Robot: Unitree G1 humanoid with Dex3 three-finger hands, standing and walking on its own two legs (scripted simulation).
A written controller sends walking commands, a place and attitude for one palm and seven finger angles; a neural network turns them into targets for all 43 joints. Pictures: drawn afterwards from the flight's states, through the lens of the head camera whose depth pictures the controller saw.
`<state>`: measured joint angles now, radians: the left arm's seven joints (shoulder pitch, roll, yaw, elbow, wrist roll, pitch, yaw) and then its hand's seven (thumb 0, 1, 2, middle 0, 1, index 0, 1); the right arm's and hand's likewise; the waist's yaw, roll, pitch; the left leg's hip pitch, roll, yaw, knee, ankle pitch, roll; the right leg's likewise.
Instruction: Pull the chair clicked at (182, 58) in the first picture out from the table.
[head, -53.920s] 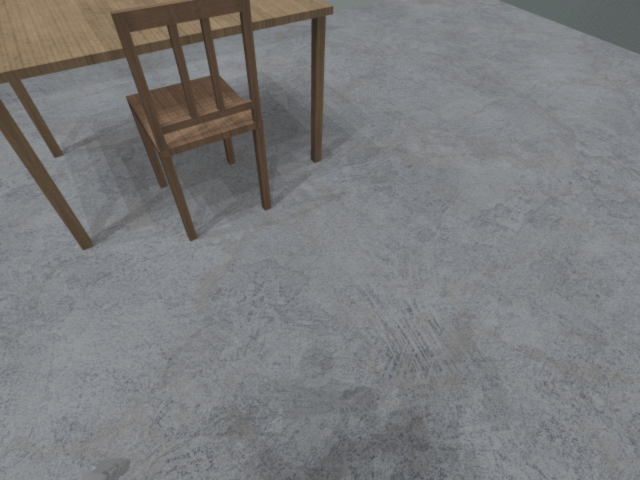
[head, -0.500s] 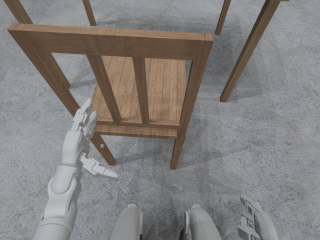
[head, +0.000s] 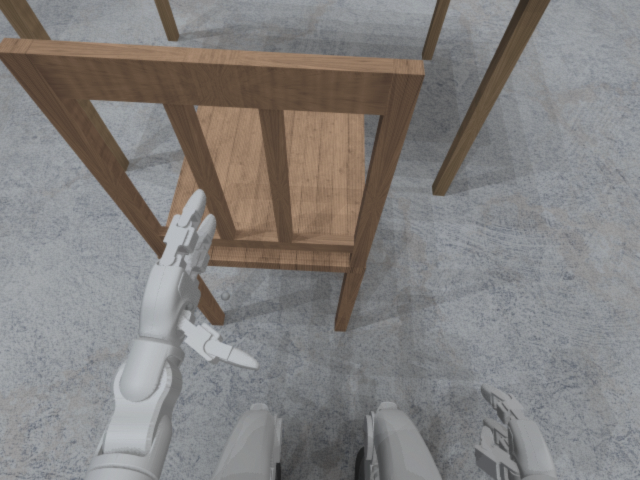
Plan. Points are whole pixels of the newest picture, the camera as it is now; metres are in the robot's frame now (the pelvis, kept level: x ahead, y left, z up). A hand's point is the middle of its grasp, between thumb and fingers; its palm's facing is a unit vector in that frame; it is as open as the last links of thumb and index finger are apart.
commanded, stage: aim the fingers beside a spindle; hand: left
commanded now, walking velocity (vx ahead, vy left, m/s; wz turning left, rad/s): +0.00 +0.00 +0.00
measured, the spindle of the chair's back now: (208, 182) +0.48 +0.16 +0.03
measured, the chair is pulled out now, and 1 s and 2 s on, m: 0.33 0.33 0.33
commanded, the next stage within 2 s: push the fingers through the gap in 1.66 s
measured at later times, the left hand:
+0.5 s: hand (207, 281) +0.34 +0.14 +0.02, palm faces -0.04 -1.00 -0.06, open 16.9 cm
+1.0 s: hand (215, 294) +0.33 +0.13 +0.02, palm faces -0.08 -1.00 -0.02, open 16.9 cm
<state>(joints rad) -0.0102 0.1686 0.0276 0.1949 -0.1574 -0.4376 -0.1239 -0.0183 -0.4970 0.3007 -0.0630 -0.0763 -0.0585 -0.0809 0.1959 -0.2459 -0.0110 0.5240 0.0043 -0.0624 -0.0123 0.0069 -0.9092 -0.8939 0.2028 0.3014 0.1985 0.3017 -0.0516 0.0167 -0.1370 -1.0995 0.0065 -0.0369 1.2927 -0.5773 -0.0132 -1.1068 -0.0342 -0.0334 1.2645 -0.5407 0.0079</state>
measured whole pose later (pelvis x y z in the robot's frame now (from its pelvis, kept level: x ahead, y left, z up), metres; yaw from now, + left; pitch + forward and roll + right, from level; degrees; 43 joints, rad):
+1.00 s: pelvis +0.00 +0.00 +0.00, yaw +0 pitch +22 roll -1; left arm -0.03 0.19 0.09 0.25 -0.17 -0.42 -0.14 -0.02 -0.50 0.30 -0.06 -0.08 -0.06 -0.08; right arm 0.19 -0.25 -0.01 0.52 0.01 -0.05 -0.01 0.01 -0.91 -0.89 0.20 0.30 0.20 0.30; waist -0.06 0.01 -0.13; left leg -1.10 0.01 -0.04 1.30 -0.58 -0.02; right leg -1.11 -0.03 -0.03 1.27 -0.54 0.00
